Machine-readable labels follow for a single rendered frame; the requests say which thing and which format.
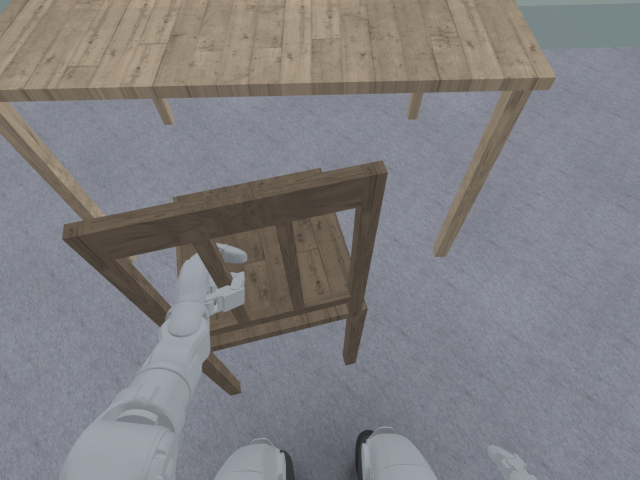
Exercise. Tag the robot left thigh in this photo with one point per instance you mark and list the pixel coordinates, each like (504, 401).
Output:
(254, 462)

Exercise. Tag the robot left forearm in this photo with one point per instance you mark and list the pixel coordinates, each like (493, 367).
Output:
(165, 384)

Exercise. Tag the left robot hand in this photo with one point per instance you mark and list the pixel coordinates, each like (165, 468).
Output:
(196, 284)

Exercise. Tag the robot left upper arm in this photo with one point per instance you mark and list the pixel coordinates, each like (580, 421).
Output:
(115, 450)

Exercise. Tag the table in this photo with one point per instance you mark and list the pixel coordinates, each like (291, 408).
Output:
(64, 50)

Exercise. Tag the chair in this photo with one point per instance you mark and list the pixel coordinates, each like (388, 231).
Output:
(298, 273)

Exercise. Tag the right robot hand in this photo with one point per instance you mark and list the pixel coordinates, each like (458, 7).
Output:
(511, 466)

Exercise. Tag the robot left shin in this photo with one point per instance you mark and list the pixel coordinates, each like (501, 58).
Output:
(262, 441)

